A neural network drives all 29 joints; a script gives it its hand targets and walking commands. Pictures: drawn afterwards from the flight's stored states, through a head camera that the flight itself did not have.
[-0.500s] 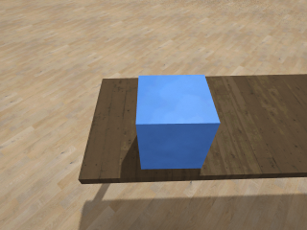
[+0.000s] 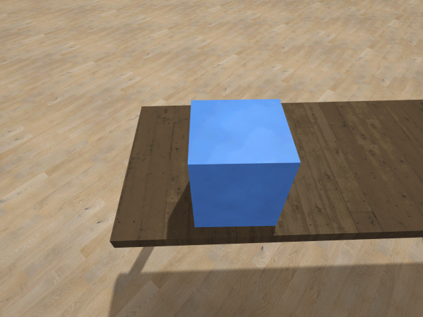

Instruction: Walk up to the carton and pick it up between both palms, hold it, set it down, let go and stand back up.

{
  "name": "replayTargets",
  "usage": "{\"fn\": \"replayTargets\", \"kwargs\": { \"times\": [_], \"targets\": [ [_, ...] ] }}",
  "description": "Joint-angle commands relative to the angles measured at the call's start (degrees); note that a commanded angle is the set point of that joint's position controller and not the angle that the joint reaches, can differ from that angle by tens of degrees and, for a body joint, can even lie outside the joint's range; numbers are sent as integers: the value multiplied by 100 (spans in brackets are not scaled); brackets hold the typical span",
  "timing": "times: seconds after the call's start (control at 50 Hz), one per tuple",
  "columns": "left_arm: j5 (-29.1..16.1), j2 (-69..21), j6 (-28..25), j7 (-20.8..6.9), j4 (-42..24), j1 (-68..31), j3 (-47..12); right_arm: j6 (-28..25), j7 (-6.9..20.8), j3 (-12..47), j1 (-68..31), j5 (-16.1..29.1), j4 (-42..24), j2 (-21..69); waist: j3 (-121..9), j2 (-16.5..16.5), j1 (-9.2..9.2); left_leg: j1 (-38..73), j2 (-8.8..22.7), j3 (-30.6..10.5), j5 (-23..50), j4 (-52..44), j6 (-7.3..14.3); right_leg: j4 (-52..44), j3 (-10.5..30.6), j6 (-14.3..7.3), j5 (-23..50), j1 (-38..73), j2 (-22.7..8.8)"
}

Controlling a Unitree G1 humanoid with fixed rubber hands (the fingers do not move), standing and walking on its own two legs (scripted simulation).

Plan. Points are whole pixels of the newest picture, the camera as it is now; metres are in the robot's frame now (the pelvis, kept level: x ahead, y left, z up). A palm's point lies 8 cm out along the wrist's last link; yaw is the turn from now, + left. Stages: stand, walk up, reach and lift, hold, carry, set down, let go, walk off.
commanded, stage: stand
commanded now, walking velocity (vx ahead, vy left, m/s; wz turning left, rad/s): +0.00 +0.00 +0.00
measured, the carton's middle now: (235, 165) +0.46 -0.03 -0.01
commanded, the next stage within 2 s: walk up in 0.06 s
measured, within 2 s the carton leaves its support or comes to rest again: neither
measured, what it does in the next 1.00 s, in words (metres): walks backwards: left foot, then right foot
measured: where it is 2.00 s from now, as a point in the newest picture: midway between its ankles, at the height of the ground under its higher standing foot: outside the picture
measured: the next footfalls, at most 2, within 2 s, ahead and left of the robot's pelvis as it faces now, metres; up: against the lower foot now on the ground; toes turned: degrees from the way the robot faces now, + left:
left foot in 0.58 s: -0.06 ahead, +0.13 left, +0.00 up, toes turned +3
right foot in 0.94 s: -0.08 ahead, -0.05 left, +0.00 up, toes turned -1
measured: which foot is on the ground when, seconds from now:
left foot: down 0.00-0.38, up 0.40-0.56, down 0.58-1.00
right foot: down 0.00-0.58, up 0.60-0.92, down 0.94-1.00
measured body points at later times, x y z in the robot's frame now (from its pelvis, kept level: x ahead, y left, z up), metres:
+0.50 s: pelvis -0.05 +0.02 -0.02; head -0.01 +0.03 +0.43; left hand -0.01 +0.25 -0.18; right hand -0.02 -0.24 -0.17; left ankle -0.07 +0.11 -0.70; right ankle +0.01 -0.13 -0.74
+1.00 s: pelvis -0.09 +0.07 +0.00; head -0.09 +0.07 +0.45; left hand -0.08 +0.28 -0.16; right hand -0.14 -0.12 -0.16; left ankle -0.11 +0.13 -0.74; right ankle -0.12 -0.05 -0.74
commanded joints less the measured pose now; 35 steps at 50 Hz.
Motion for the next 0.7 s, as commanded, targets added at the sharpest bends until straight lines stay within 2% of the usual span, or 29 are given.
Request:
{"fn": "replayTargets", "kwargs": {
  "times": [0.0,0.04,0.06,0.1,0.12,0.16,0.22,0.24,0.26,0.28,0.32,0.34,0.36,0.38,0.4,0.42,0.44,0.46,0.48,0.5,0.52,0.54,0.56,0.58,0.6,0.62,0.64,0.66,0.68],
  "targets": [
    [-6,462,-36,20,-78,439,78,-57,-39,-67,345,-9,-139,-493,502,175,28,-438,426,-606,-388,-825,195,-516,307,-216,64,-302,-278],
    [8,414,-58,8,-79,430,64,-40,-28,-45,435,0,-115,-397,489,79,8,-404,419,-590,-281,-774,204,-525,283,-223,72,-326,-295],
    [18,404,-47,18,-82,478,65,-39,-14,-44,438,4,-119,-385,412,168,5,-373,413,-588,-387,-759,212,-563,321,-228,-12,-347,-296],
    [7,356,-45,6,-80,475,38,-26,-11,-63,359,-3,-177,-413,395,129,8,-220,377,-479,-386,-664,192,-632,402,-221,-204,-536,-322],
    [11,469,-49,14,-103,374,72,-19,-33,-49,410,-14,-137,-360,384,19,-32,-238,387,-516,-305,-666,203,-619,385,-230,-151,-499,-322],
    [16,445,-72,13,-120,397,87,-44,-43,-74,472,-16,-124,-372,397,90,-15,-337,416,-551,-246,-713,213,-576,329,-242,14,-412,-320],
    [20,381,-72,16,-88,403,54,-57,-32,-92,522,60,-73,-509,321,-66,-26,-191,380,-439,-48,-478,172,-634,444,-267,-83,-491,-393],
    [-46,1067,-47,89,-354,-69,283,-32,-123,-281,147,1,-405,-994,866,21,-23,-612,594,-271,2007,288,99,235,334,-254,2156,-717,-614],
    [-71,1101,-74,123,-440,117,288,-57,-141,-319,233,13,-454,-1104,204,-46,6,-381,568,-196,2800,558,113,485,327,-265,2996,-443,-684],
    [-94,1013,-72,140,-445,261,280,-59,-143,-318,358,68,-426,-1033,-146,-172,8,-209,565,-122,2946,739,121,572,272,-293,3195,-360,-713],
    [-25,944,15,154,-538,305,323,27,-141,-321,429,75,-499,-904,-475,-339,45,-268,445,-34,2151,1244,134,551,456,-514,2951,-470,-943],
    [8,1047,71,161,-594,267,378,101,-137,-330,334,74,-558,-799,-457,-524,93,-366,211,74,1332,1747,63,261,755,-770,2819,-692,-1205],
    [62,1188,113,173,-690,67,427,180,-131,-331,262,55,-624,-661,-373,-1045,99,-499,-80,192,-428,2569,-56,-137,1208,-1093,2939,-969,-1654],
    [145,1273,147,201,-783,-76,467,265,-116,-328,209,45,-694,-599,-315,-1326,160,-826,-159,121,-1798,3436,-107,-429,1531,-1460,3011,-1072,-2025],
    [191,1336,164,236,-856,-183,496,335,-104,-337,169,30,-770,-554,-320,-1349,156,-797,-1,-109,-2139,3755,-65,-611,1662,-1604,2741,-1319,-2204],
    [194,1327,184,245,-998,-418,521,363,-84,-349,149,16,-838,-566,-260,-1293,97,-655,99,-243,-2231,3900,-11,-661,1591,-1603,2484,-1690,-2176],
    [174,1417,204,263,-1136,-708,561,359,-57,-342,239,23,-869,-535,-242,-1395,-23,-583,187,-350,-2339,3820,50,-548,1543,-1548,2484,-1797,-2141],
    [145,1457,220,269,-1237,-990,573,325,-36,-324,408,43,-844,-494,-301,-1468,-175,-466,243,-411,-2299,3432,102,-338,1375,-1422,2600,-1783,-1996],
    [131,1382,238,274,-1257,-1180,552,281,-36,-293,510,54,-779,-472,-264,-1364,-279,-357,299,-335,-1894,2573,98,-128,1086,-1153,2613,-1575,-1670],
    [126,1033,231,207,-1158,-1065,435,190,9,-207,1097,53,-555,-278,-783,-972,-479,368,274,-170,-1374,1193,265,-321,840,-809,7,-1512,-1196],
    [68,807,282,173,-1116,-1126,403,97,27,-127,1405,30,-360,-205,-574,-271,-620,647,190,-125,-580,-117,280,260,405,-546,-918,-1515,-587],
    [0,520,316,131,-998,-800,310,0,25,-128,1305,-39,-296,-412,-253,953,-484,575,479,-869,-573,-1078,270,1254,0,-429,-1140,-1819,61],
    [-26,255,320,104,-958,-327,219,-51,4,-170,1035,-88,-473,-837,-11,2077,-203,580,1641,-2311,-159,-1419,416,2050,-131,-217,-2155,-2618,319],
    [-17,421,358,85,-785,59,251,-48,-9,-138,668,-77,-625,-941,216,1662,160,-10,1996,-2296,501,-1289,540,2502,181,-196,-1844,-2235,183],
    [-10,706,358,49,-758,107,378,-81,-18,-157,184,-110,-778,-1040,163,1659,260,-662,1907,-2001,764,-1370,820,2550,334,-190,-1396,-1633,45],
    [-3,749,334,6,-855,-268,385,-118,3,-139,6,-106,-855,-906,279,1871,158,-1205,1719,-1997,644,-1621,846,2616,339,-182,-1360,-1207,-3],
    [-22,812,312,-40,-880,-618,405,-156,17,-11,-40,-97,-804,-586,516,1648,89,-1286,1341,-1747,694,-1638,743,2686,313,-186,-1090,-1016,-21],
    [-40,843,287,-85,-785,-649,421,-183,-1,65,-15,-76,-765,-402,542,1379,102,-1086,1136,-1375,1250,-1462,546,2616,258,-172,-845,-994,-34],
    [-47,690,271,-114,-674,-507,374,-217,-40,52,-61,-59,-782,-494,498,1284,209,-510,1056,-988,2026,-1257,461,2501,121,-144,-733,-1230,25]
  ]
}}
